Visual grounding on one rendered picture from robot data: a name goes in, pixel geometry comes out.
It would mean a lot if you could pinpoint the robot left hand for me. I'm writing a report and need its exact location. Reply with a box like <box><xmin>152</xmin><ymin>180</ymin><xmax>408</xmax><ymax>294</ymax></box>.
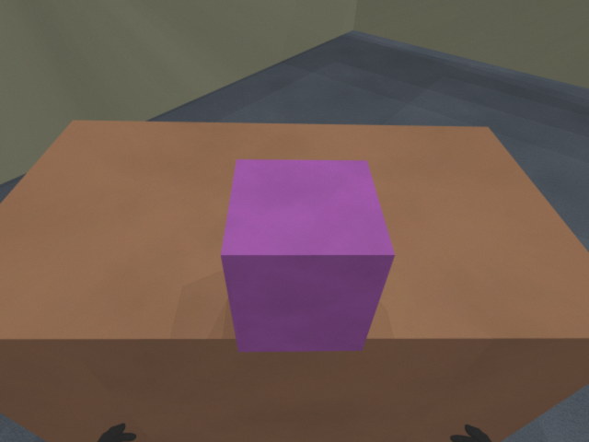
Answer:
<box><xmin>98</xmin><ymin>424</ymin><xmax>136</xmax><ymax>442</ymax></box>

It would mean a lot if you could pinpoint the pedestal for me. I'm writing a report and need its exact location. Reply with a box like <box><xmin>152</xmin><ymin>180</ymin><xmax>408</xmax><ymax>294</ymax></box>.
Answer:
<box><xmin>0</xmin><ymin>121</ymin><xmax>589</xmax><ymax>442</ymax></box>

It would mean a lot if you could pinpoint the carton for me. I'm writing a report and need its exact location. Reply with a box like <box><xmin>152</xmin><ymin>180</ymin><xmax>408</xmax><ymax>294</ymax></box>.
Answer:
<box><xmin>221</xmin><ymin>159</ymin><xmax>395</xmax><ymax>352</ymax></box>

